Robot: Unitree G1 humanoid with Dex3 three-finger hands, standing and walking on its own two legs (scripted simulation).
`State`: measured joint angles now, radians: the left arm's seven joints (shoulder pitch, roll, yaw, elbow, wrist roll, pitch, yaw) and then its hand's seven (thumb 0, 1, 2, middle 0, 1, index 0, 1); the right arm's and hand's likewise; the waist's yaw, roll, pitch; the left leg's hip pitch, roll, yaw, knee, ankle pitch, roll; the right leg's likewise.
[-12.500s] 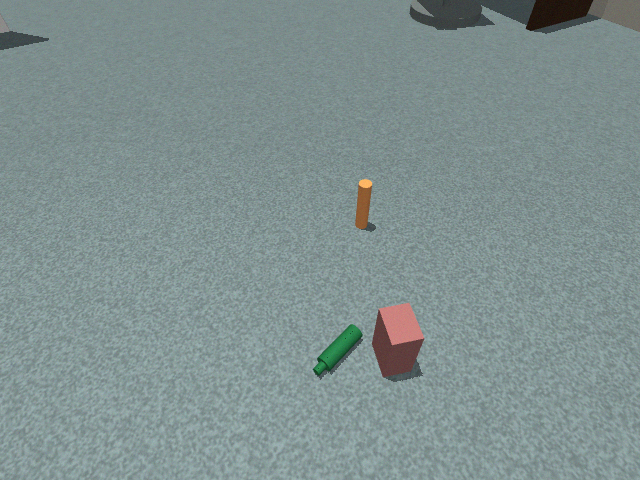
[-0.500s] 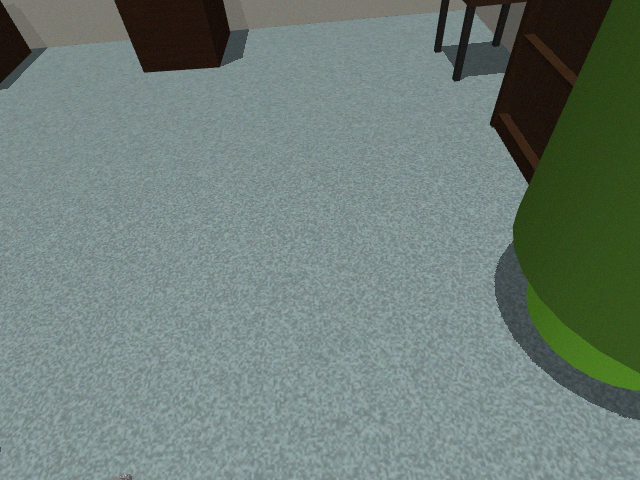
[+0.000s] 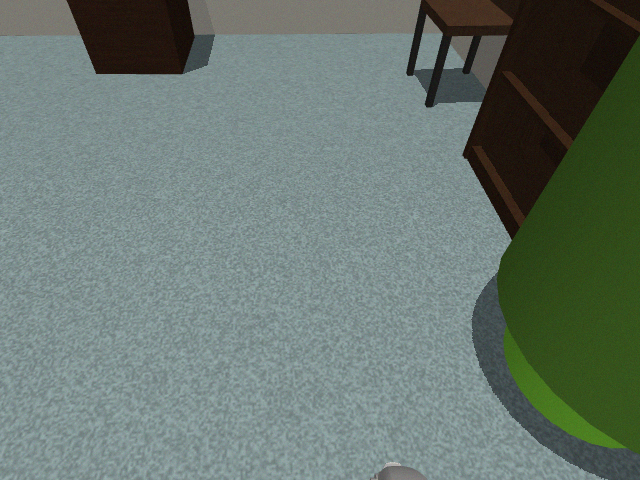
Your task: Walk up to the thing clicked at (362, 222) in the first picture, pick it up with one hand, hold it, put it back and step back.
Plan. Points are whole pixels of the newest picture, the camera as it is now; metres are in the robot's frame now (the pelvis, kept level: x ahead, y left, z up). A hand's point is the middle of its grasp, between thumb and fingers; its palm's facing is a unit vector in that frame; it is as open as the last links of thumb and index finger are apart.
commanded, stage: walk up
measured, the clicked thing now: out of the picture +0.10 +1.07 -0.65
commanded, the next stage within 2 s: stand in 1.12 s
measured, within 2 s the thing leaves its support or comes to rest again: neither
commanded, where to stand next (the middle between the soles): +0.18 -0.01 m, yaw +1 degrees
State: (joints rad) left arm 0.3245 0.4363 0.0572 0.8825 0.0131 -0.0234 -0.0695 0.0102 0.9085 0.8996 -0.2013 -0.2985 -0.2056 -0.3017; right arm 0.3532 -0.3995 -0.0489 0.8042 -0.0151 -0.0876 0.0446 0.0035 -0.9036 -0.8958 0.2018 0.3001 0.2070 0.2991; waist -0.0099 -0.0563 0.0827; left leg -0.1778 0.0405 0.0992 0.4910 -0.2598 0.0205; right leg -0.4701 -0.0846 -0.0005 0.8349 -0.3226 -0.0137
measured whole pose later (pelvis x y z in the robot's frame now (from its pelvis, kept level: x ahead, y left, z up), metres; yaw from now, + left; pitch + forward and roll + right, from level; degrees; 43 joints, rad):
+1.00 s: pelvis +0.12 -0.02 +0.01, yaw +1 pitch -3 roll +0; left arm 0.08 0.37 -0.01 1.14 -0.01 -0.02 0.00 0.01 0.91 0.90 -0.20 -0.30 -0.21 -0.30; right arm 0.02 -0.35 0.00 1.11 0.01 0.00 0.02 0.00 -0.91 -0.90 0.20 0.30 0.20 0.30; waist 0.02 0.01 0.08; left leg -0.16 0.03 0.03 0.40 -0.19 -0.01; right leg -0.15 -0.04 -0.03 0.38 -0.19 0.03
